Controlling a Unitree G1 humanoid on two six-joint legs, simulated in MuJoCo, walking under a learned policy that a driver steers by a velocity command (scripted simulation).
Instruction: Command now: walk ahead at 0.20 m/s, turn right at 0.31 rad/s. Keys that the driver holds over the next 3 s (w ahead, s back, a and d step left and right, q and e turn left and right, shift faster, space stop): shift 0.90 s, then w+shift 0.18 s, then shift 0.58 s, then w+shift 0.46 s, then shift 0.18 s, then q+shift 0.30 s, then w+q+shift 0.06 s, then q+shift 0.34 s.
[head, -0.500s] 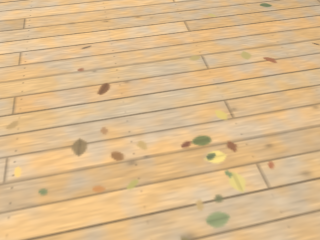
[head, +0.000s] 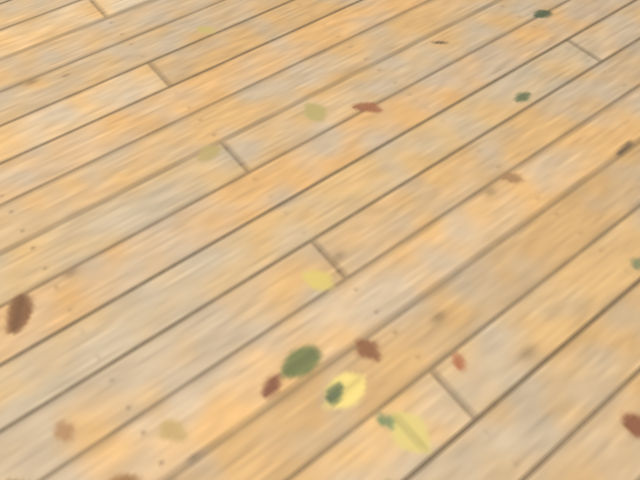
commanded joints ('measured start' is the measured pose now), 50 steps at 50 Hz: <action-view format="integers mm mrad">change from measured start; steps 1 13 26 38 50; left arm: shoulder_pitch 148 24 -4 40 30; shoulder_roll -4 24 -39 -48 -67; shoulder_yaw -10 -59 -56 -47 -37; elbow -36 -63 49 185 211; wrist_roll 13 36 -9 -10 -5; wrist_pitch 30 19 -12 -12 -6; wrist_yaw -17 3 25 36 18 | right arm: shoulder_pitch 111 173 139 125 148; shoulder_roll -118 -46 -56 -53 -53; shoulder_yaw -35 -28 -40 -46 -57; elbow -5 29 147 260 290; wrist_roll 6 2 18 17 17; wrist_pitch -10 80 78 83 92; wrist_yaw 3 13 -6 -18 -4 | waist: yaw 20 -20 -24 -23 -38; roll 120 -103 23 26 47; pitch -272 -153 -88 -85 38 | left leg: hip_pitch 257 -69 232 270 174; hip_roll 257 84 64 82 102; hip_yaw -230 -63 -113 -132 -240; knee -143 13 -148 -174 -184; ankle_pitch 645 -357 -89 -98 -679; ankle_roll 182 12 -11 13 98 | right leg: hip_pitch -3 362 200 215 31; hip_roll -34 -324 -177 -169 -137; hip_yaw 0 230 59 42 56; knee -78 -1020 -934 -956 -890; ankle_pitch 19 140 271 279 -229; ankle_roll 14 -103 -69 -59 -103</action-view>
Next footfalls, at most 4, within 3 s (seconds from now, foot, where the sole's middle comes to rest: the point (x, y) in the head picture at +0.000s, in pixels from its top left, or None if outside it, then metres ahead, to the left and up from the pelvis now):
0.24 right None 0.10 -0.09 -0.76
1.48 left None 0.31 0.08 -0.76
1.84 right None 0.24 -0.08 -0.76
2.30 left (277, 366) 0.63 0.12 -0.76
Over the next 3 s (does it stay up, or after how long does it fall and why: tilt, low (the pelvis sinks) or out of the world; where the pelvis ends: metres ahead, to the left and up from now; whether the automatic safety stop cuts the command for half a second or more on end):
stays up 0.64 0.03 0.02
